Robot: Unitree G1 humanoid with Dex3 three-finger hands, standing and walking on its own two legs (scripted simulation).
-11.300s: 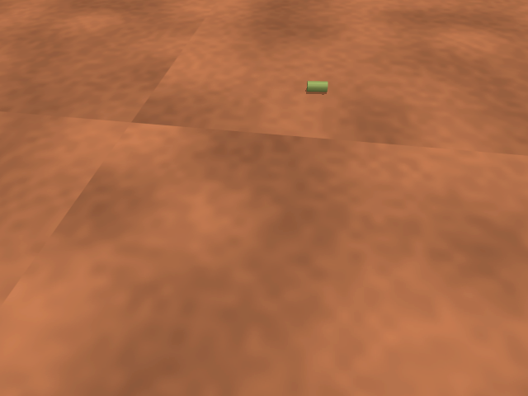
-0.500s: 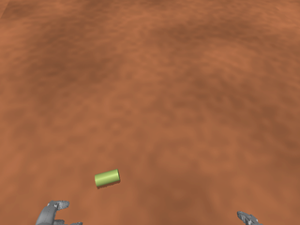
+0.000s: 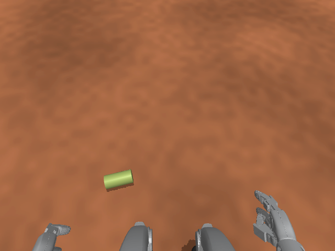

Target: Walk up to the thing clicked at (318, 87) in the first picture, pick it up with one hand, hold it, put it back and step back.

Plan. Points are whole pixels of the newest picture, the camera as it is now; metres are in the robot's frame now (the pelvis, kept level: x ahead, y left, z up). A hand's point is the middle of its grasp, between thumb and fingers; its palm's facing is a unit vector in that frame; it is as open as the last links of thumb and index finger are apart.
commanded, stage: rise first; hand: left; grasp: from above
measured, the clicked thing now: (118, 179) +0.46 +0.26 -0.65
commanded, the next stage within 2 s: none
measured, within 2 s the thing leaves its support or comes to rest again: neither
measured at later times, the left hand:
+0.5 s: hand (84, 214) +0.25 +0.31 -0.35, palm faces -0.44 -0.39 -0.81, open 14.0 cm
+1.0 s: hand (94, 195) +0.34 +0.32 -0.46, palm faces -0.45 -0.08 -0.89, open 14.1 cm
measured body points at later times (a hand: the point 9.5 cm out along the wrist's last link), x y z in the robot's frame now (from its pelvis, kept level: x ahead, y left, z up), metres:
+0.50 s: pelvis -0.06 -0.01 -0.20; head +0.15 +0.00 +0.20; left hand +0.27 +0.32 -0.30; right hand +0.10 -0.28 -0.34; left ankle +0.01 +0.11 -0.65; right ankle +0.00 -0.13 -0.65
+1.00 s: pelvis -0.09 +0.00 -0.31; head +0.13 +0.05 +0.08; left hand +0.36 +0.32 -0.41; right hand -0.04 -0.29 -0.42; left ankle +0.01 +0.11 -0.65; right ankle +0.00 -0.13 -0.65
